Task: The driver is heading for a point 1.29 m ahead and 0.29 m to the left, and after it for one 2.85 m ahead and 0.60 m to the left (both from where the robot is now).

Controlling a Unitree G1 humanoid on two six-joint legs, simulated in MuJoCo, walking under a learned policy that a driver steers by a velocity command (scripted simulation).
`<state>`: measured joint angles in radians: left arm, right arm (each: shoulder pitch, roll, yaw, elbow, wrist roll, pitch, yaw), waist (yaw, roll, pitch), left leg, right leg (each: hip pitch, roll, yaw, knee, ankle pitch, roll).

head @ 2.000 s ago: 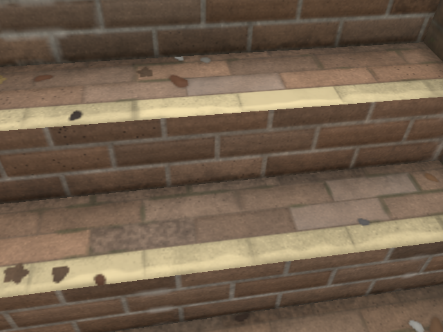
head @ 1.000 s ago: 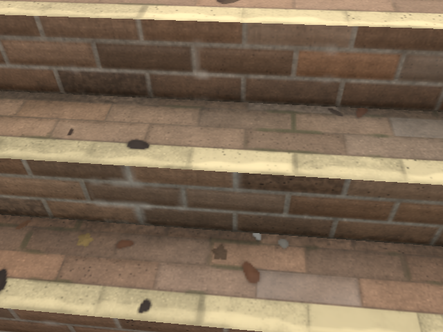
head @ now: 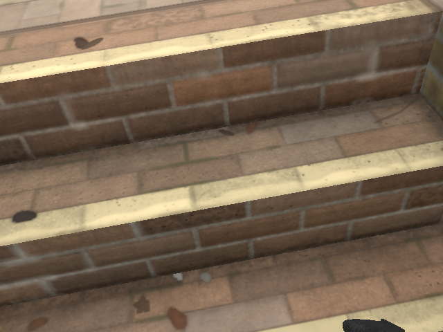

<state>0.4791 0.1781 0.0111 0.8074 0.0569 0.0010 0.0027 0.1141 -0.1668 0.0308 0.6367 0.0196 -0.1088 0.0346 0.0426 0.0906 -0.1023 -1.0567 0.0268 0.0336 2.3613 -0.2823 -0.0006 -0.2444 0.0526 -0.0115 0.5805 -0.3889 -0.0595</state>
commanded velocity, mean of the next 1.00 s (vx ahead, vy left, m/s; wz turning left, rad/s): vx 0.48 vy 0.00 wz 0.40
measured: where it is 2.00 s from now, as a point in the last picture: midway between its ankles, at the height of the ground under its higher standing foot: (96, 41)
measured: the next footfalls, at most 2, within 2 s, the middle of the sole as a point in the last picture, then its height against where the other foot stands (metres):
left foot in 0.18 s outside the picture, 0.21 m higher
right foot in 0.66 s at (330, 296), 0.21 m higher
